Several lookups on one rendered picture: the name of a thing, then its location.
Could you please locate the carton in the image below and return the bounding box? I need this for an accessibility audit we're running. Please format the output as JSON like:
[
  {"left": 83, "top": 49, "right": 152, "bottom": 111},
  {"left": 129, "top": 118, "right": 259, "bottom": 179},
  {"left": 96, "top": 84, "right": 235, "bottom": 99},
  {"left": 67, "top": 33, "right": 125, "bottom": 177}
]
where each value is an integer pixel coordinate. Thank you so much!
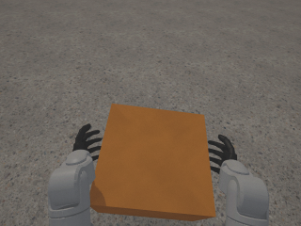
[{"left": 89, "top": 104, "right": 216, "bottom": 221}]

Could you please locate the right robot hand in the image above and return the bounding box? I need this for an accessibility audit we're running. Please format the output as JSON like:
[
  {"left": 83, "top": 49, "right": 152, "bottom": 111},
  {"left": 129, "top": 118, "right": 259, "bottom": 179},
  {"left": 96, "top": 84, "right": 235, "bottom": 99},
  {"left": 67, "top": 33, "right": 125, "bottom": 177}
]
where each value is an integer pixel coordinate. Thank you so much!
[{"left": 208, "top": 134, "right": 237, "bottom": 174}]

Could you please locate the left robot hand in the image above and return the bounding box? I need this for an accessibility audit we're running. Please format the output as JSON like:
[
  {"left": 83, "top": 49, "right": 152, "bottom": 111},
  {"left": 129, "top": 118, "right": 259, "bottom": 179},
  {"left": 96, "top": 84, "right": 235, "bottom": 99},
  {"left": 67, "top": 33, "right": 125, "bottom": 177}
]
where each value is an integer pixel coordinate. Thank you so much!
[{"left": 72, "top": 123, "right": 102, "bottom": 161}]

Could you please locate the left robot forearm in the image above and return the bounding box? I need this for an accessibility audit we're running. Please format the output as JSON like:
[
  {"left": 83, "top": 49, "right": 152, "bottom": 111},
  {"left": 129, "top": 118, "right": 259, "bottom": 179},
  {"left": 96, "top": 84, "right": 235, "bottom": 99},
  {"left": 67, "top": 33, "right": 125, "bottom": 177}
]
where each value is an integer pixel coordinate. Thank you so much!
[{"left": 47, "top": 149, "right": 96, "bottom": 226}]

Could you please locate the right robot forearm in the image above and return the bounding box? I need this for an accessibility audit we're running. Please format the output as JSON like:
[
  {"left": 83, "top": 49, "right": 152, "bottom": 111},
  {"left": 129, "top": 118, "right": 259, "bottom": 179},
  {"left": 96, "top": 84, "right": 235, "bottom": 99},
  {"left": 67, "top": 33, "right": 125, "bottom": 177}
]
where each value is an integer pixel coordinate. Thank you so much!
[{"left": 218, "top": 159, "right": 270, "bottom": 226}]

